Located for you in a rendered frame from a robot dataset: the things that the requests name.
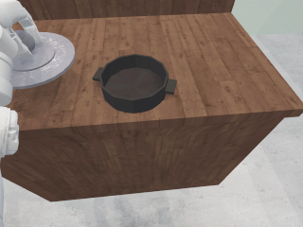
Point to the robot left upper arm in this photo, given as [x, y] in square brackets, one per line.
[9, 142]

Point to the table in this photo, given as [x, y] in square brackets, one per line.
[73, 145]

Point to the left robot hand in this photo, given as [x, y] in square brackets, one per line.
[20, 15]

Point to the left robot forearm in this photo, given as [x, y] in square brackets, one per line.
[8, 51]

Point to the pot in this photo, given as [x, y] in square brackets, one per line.
[134, 83]

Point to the lid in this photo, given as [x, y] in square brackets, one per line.
[52, 57]

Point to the knob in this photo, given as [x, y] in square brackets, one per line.
[26, 39]

